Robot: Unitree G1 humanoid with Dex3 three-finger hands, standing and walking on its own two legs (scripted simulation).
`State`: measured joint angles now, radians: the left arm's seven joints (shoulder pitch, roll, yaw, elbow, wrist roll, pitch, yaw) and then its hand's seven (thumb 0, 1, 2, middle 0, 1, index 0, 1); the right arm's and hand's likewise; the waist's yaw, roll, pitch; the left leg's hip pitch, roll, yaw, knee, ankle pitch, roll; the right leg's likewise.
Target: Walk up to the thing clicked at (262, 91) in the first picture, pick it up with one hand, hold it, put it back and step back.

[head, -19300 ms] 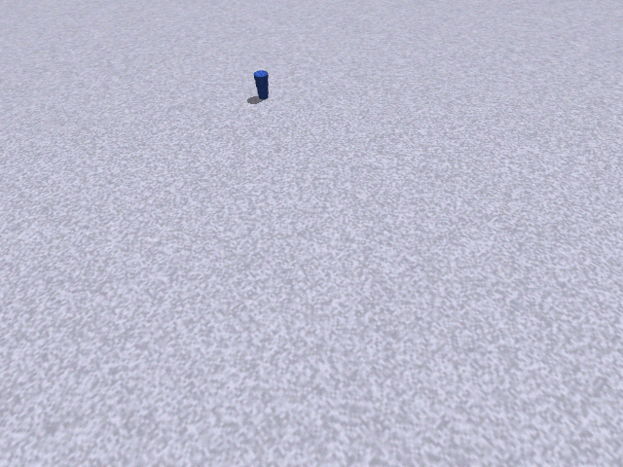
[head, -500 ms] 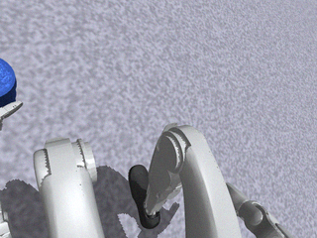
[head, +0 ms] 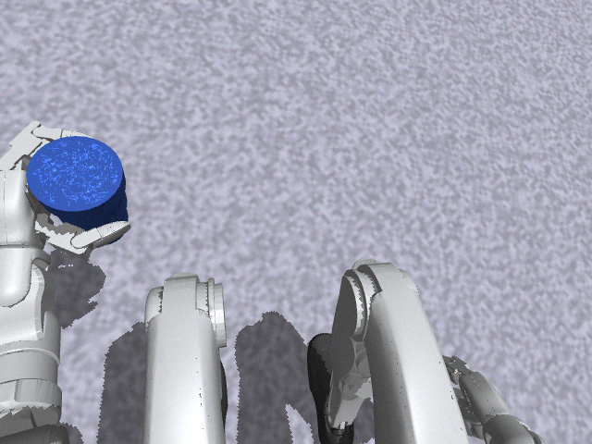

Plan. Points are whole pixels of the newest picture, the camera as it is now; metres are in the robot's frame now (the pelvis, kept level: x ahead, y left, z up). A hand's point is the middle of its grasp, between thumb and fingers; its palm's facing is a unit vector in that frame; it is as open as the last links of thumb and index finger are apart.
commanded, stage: lift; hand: left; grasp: from the side
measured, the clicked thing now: (92, 202) +0.40 +0.26 -0.06
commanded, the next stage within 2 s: hold in 0.28 s
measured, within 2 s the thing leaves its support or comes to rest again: neither
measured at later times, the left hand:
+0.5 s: hand out of the picture +0.37 +0.24 +0.19, palm faces +0.22 -0.97 -0.06, open 11.2 cm
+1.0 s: hand out of the picture +0.37 +0.24 +0.34, palm faces +0.21 -0.98 -0.05, open 11.2 cm
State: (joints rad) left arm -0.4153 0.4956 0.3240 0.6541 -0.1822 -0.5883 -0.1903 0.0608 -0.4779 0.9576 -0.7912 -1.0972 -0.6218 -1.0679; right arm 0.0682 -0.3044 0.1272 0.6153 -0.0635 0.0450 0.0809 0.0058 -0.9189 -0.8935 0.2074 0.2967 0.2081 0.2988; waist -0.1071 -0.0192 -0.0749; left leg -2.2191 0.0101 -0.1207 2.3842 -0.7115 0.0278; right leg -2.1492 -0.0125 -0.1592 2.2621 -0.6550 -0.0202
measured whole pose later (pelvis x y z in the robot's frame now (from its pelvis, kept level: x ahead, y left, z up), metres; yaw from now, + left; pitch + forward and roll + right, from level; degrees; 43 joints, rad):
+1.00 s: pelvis +0.05 +0.01 +0.30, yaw +7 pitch +19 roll -3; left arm -0.13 0.26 0.16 0.32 -0.17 -0.29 -0.04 0.04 -0.54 1.02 -0.82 -1.09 -0.66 -1.05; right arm 0.23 -0.24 0.00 0.60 0.04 -0.07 -0.04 0.01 -0.91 -0.89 0.20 0.30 0.21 0.30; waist -0.05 0.02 -0.15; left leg -1.10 0.01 -0.03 1.34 -0.57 0.03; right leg -1.07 0.01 -0.06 1.28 -0.53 0.00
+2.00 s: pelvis +0.09 +0.00 +0.38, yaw +8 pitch +10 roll -1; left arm -0.15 0.20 0.13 0.43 -0.17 -0.34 -0.03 0.04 -0.53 1.02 -0.81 -1.11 -0.65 -1.06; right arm 0.25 -0.22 0.00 0.64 0.01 -0.03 -0.02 0.01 -0.91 -0.89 0.20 0.30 0.20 0.30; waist -0.03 0.01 -0.08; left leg -0.65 0.01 -0.02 0.93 -0.46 0.00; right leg -0.63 0.01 -0.04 0.90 -0.43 -0.02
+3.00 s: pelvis +0.05 -0.01 +0.23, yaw +7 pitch +29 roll -2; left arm -0.43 0.24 0.28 0.88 -0.14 -0.73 -0.04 0.03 -0.54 1.03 -0.81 -1.10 -0.66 -1.06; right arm 0.17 -0.27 -0.01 0.67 -0.06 -0.06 0.07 0.01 -0.87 -0.90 0.20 0.30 0.20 0.30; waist -0.08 0.00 -0.20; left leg -1.46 0.01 -0.03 1.61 -0.65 0.00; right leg -1.45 0.00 -0.06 1.58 -0.63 -0.03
